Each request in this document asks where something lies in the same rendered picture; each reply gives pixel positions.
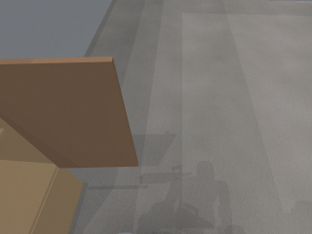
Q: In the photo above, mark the cupboard door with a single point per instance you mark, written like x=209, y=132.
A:
x=70, y=109

